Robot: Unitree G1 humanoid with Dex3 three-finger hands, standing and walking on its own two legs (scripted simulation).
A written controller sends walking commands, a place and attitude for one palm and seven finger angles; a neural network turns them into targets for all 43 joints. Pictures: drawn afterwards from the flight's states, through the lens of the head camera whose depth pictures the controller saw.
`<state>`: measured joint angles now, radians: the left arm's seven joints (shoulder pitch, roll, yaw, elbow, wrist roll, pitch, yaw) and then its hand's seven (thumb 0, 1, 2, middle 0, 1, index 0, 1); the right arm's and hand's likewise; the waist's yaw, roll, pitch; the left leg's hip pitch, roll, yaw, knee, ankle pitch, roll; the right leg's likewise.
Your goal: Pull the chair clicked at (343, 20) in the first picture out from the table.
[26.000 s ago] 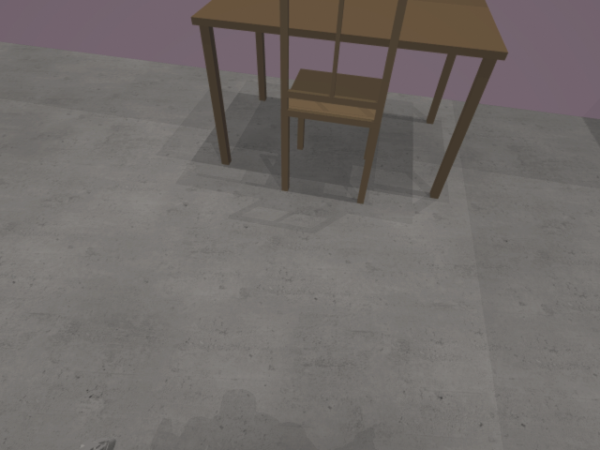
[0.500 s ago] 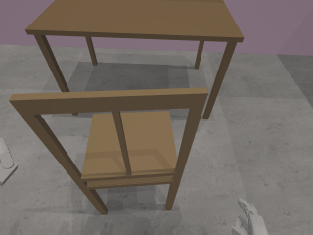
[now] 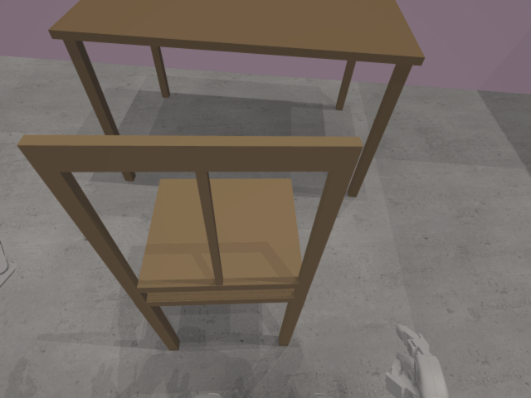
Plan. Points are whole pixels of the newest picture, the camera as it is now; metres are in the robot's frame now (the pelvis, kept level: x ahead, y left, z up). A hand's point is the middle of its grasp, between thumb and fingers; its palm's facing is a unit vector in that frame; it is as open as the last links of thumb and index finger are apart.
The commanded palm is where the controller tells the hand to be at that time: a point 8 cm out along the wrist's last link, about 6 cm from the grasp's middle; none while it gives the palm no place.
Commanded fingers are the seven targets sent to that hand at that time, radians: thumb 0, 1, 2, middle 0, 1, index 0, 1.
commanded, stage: step back with the hand held close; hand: left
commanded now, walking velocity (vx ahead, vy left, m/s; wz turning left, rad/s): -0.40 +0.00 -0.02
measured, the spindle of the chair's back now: (212, 238) +0.38 +0.12 -0.03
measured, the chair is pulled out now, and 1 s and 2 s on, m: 0.61 0.61 0.61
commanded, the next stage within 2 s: stop stepping back and stand still in 0.76 s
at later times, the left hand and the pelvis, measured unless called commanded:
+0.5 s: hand (50, 287) +0.19 +0.22 +0.19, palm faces +0.38 -0.79 -0.47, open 7.4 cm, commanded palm +0.12 +0.27 +0.19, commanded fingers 0.00 0.90 0.90 -0.20 -0.30 -0.20 -0.30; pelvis -0.03 -0.03 +0.01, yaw -2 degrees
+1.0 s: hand out of the picture +0.06 +0.18 +0.18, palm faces +0.37 -0.80 -0.48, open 7.4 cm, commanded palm +0.01 +0.23 +0.19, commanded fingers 0.00 0.90 0.90 -0.20 -0.30 -0.20 -0.30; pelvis -0.15 -0.07 +0.01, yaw -3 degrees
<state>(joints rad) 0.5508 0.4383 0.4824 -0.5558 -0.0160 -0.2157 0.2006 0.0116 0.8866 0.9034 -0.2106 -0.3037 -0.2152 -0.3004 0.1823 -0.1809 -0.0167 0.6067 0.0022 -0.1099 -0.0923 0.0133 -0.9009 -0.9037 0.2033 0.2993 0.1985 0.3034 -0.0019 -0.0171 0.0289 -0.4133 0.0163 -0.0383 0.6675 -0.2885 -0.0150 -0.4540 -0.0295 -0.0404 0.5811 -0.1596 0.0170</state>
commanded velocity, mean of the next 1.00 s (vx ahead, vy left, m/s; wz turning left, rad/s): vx -0.29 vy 0.01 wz -0.01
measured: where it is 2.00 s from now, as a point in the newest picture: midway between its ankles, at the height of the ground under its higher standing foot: outside the picture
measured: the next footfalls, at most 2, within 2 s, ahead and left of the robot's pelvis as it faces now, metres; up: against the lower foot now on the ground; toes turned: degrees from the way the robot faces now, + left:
right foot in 0.44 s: -0.02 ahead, -0.16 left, +0.00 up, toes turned -4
left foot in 0.74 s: -0.03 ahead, +0.09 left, +0.00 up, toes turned -2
